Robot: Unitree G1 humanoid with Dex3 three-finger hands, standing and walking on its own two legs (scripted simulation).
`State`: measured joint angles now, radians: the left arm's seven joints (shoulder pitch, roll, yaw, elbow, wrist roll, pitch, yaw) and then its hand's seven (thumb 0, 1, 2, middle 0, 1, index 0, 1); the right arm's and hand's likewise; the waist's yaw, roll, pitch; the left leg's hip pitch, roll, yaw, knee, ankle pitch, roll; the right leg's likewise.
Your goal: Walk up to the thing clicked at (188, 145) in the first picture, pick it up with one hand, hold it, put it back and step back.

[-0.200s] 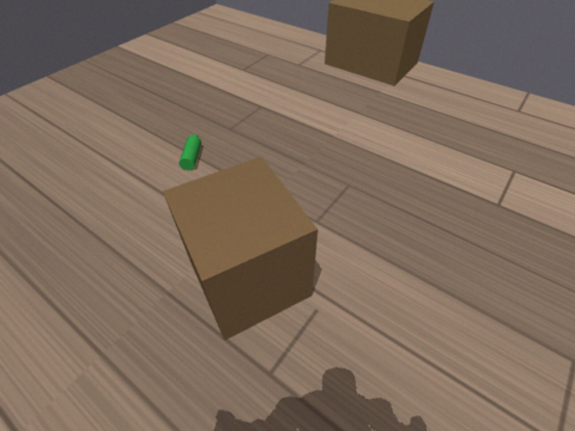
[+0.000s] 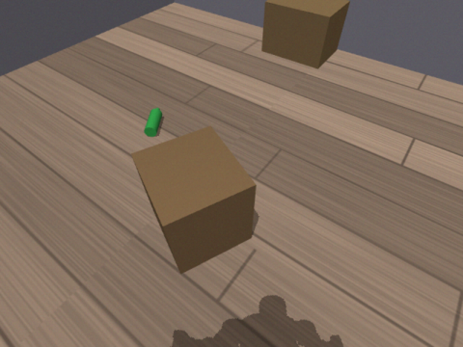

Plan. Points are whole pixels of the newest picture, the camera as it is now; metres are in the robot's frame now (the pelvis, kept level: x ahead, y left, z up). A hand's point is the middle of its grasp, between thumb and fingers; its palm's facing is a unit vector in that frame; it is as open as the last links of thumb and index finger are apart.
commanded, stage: stand
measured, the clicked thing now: (154, 120) +1.57 +0.57 -0.74
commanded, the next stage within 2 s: walk up in 0.92 s
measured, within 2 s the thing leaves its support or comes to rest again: neither
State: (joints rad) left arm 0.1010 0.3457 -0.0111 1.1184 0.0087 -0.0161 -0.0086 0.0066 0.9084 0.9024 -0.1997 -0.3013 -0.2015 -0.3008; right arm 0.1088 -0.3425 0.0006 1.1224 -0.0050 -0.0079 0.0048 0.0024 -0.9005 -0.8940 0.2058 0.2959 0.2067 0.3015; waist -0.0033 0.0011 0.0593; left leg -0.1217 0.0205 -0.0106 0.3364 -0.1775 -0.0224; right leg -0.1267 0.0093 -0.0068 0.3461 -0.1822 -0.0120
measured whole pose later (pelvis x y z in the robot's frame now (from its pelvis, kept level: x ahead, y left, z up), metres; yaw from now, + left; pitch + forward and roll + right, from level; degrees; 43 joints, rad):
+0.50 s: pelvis +0.01 +0.00 +0.00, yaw +0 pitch -2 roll +0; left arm 0.11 0.35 -0.01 1.12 0.01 -0.01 -0.01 0.01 0.91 0.90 -0.20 -0.30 -0.20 -0.30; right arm 0.11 -0.35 0.00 1.12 -0.01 -0.01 0.00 0.00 -0.90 -0.89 0.21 0.30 0.21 0.30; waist 0.00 0.00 0.06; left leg -0.11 0.02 -0.01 0.32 -0.18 -0.02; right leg -0.12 0.01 -0.01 0.34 -0.19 -0.01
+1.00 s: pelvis +0.00 +0.01 -0.01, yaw -5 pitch -1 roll +0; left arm 0.17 0.34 0.01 1.03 0.03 -0.01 -0.01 0.01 0.91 0.90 -0.20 -0.30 -0.20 -0.30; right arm 0.07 -0.38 -0.04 1.05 -0.01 0.02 0.02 0.00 -0.90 -0.89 0.21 0.30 0.21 0.30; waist 0.03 0.03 0.08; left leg -0.19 0.02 0.00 0.49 -0.31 -0.01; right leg -0.19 0.04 0.07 0.42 -0.21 -0.02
